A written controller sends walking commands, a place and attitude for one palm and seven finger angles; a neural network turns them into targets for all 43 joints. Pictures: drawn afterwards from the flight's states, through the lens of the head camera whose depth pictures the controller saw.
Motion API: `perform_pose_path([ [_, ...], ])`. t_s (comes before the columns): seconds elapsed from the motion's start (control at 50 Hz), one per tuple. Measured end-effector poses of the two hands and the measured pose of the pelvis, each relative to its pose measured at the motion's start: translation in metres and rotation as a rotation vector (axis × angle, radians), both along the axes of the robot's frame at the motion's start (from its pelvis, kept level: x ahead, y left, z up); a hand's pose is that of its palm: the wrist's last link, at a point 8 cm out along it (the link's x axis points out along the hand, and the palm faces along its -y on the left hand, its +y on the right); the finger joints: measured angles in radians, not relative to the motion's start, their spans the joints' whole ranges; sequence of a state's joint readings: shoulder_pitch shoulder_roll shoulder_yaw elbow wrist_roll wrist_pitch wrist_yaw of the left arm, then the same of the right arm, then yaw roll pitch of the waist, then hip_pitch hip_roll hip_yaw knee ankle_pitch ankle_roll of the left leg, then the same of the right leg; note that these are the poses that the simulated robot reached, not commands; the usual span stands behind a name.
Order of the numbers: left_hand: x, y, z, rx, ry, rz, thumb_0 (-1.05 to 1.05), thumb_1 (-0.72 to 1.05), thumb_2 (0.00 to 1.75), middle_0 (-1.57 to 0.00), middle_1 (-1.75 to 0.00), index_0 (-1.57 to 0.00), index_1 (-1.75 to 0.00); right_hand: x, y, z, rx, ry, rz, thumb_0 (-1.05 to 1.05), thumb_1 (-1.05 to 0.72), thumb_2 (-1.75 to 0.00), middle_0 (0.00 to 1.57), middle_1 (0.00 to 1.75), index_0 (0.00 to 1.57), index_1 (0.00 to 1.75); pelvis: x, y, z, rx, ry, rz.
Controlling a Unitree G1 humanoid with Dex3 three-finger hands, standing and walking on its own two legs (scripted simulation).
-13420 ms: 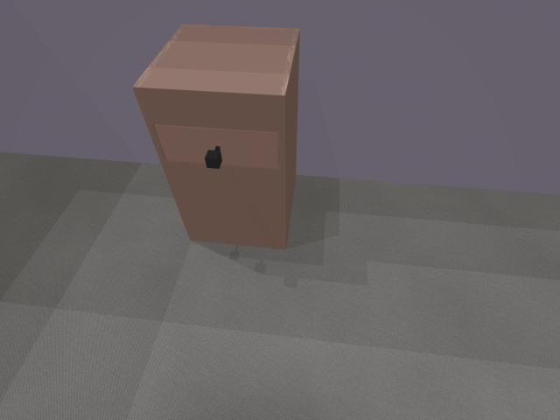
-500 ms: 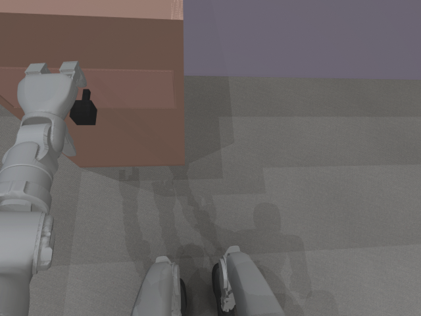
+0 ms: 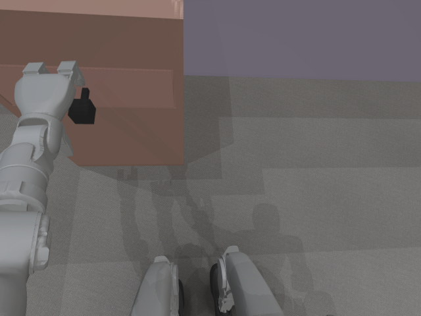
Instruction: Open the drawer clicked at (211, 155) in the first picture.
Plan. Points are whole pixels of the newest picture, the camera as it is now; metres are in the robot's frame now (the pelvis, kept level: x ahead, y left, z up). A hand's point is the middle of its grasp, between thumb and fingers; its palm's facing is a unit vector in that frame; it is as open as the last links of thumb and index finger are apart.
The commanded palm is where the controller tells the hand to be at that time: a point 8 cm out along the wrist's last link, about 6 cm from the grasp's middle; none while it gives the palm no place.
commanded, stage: lower the fingers behind the handle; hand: left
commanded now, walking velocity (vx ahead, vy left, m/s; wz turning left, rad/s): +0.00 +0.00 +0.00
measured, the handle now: (83, 104) +0.56 +0.24 -0.09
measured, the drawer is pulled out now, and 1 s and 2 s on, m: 0.00 0.00 0.00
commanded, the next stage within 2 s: close the thumb around the handle in 1.62 s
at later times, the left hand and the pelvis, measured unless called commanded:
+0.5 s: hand (71, 116) +0.51 +0.25 -0.07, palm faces -0.08 -0.01 -1.00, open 13.9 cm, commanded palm +0.51 +0.23 -0.01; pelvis +0.00 +0.00 -0.02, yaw -1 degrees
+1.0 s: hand (78, 125) +0.51 +0.25 -0.10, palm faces -0.10 +0.00 -1.00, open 13.9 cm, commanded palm +0.50 +0.23 -0.04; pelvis -0.01 -0.01 -0.05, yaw -1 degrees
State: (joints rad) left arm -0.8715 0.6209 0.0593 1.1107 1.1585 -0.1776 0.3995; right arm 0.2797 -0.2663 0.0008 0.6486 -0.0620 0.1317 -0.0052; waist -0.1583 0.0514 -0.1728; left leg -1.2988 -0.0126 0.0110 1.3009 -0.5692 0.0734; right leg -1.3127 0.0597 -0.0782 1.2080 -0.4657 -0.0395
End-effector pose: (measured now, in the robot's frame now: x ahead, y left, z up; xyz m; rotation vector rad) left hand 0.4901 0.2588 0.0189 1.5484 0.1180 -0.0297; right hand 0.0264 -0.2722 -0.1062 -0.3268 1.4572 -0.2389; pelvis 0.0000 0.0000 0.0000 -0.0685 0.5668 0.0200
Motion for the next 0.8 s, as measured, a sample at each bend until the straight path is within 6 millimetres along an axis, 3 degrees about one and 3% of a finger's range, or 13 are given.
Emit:
perform_pose_path([
  [0.16, 0.006, -0.001, 0.000, 0.002, 0.027, -0.002, 0.00, -0.49, 0.30, -0.32, -1.20, -0.32, -1.20, -0.007, 0.005, 0.000, 0.007, 0.016, -0.011, 0.00, -0.91, -0.90, 0.20, 0.30, 0.20, 0.30, 0.001, 0.000, 0.000, -0.003, 0.006, 0.003],
  [0.38, 0.004, -0.009, -0.019, -0.015, 0.002, -0.045, 0.00, -0.49, 0.30, -0.32, -1.20, -0.31, -1.20, -0.017, 0.007, -0.012, 0.012, 0.044, -0.018, 0.00, -0.91, -0.90, 0.20, 0.30, 0.20, 0.30, -0.001, 0.003, -0.012, -0.005, 0.026, -0.008],
  [0.8, 0.006, -0.016, -0.042, 0.011, 0.006, -0.023, 0.00, -0.49, 0.30, -0.32, -1.20, -0.32, -1.20, -0.013, 0.003, -0.035, 0.018, 0.020, -0.003, 0.00, -0.91, -0.90, 0.20, 0.30, 0.20, 0.30, -0.010, -0.003, -0.033, -0.008, 0.051, -0.006],
])
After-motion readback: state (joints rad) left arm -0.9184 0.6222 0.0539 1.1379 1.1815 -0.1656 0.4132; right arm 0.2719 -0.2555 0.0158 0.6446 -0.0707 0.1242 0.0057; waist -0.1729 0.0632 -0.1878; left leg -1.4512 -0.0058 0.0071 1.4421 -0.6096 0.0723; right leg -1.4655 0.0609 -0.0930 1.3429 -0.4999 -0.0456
